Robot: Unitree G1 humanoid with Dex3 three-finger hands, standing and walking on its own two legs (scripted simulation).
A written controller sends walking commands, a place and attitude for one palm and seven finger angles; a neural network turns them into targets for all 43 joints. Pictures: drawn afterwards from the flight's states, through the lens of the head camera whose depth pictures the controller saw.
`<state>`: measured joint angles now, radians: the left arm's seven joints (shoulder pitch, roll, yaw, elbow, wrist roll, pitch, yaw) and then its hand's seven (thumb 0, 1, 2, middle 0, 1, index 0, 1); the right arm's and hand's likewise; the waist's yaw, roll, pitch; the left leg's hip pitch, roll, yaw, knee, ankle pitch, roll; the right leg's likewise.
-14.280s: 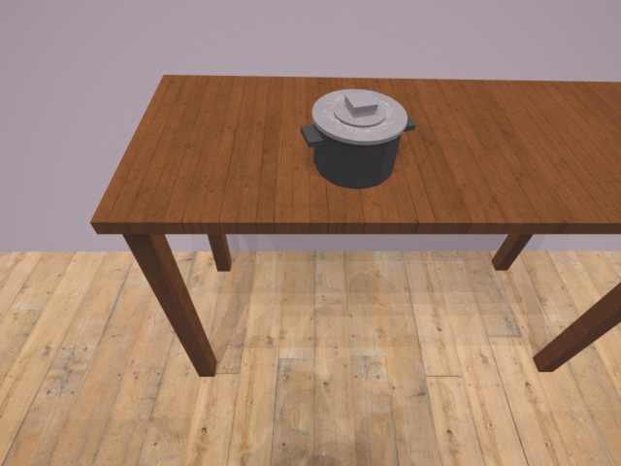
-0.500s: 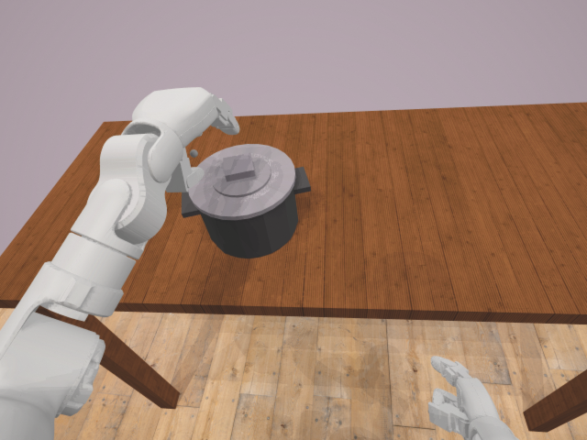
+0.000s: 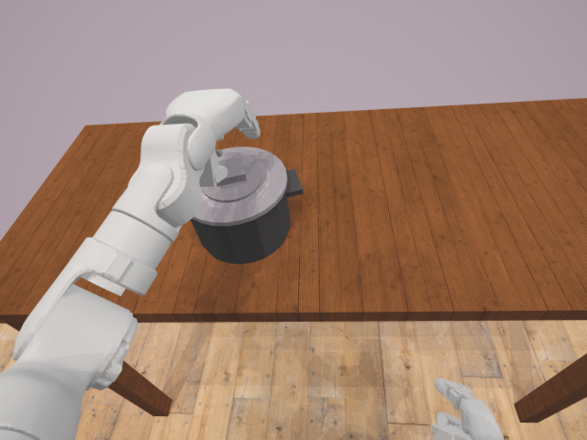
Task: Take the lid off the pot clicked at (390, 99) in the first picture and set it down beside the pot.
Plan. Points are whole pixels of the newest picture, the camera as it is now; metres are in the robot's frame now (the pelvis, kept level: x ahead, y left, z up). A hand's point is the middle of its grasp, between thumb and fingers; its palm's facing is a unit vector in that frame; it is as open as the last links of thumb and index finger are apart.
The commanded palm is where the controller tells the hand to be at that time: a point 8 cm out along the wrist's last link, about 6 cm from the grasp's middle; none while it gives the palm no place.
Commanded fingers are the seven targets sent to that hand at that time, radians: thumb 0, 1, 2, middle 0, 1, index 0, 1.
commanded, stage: move the open hand above the knob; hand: left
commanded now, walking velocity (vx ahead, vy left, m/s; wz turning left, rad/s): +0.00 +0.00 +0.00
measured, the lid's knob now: (229, 171) +0.46 +0.11 +0.13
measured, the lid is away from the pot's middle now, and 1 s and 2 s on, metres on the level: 0.00 0.00 0.00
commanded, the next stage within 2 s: lower the open fingers around the knob in 1.26 s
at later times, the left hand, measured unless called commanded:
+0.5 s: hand (203, 145) +0.44 +0.12 +0.20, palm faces -0.14 -0.07 -0.99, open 10.0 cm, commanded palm +0.41 +0.13 +0.26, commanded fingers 0.00 -0.36 1.60 -0.86 -0.08 -0.86 -0.08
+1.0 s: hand (219, 150) +0.43 +0.10 +0.20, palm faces -0.13 -0.05 -0.99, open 10.0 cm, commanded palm +0.40 +0.12 +0.26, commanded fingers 0.00 -0.36 1.60 -0.86 -0.08 -0.86 -0.08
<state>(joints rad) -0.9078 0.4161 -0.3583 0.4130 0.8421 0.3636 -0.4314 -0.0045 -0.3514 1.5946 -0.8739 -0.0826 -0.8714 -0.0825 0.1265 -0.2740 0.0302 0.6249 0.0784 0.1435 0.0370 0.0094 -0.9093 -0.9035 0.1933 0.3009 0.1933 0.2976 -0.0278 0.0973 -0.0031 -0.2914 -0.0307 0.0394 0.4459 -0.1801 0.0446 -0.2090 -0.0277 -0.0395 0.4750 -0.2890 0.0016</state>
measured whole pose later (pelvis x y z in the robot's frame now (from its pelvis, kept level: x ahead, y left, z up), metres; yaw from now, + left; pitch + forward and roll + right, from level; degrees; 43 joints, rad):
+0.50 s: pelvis +0.00 +0.00 +0.00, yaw +0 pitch +2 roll +0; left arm -0.93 0.42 -0.34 0.46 0.85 0.38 -0.40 0.00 -0.35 1.59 -0.87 -0.08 -0.87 -0.08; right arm 0.11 -0.26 0.03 0.62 0.08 0.15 0.04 0.01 -0.91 -0.90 0.19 0.30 0.19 0.30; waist -0.01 0.09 -0.02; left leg -0.30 -0.03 0.04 0.43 -0.17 0.04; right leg -0.21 -0.03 -0.04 0.46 -0.28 0.00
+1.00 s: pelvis +0.00 +0.00 +0.00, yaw +0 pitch +1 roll +0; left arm -0.89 0.41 -0.36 0.37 0.84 0.36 -0.41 0.00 -0.35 1.59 -0.88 -0.08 -0.87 -0.08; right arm 0.11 -0.27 0.03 0.62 0.08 0.15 0.04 0.01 -0.91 -0.90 0.19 0.30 0.19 0.30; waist -0.02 0.10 -0.01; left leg -0.28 -0.03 0.04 0.44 -0.18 0.04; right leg -0.19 -0.03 -0.04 0.46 -0.29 0.00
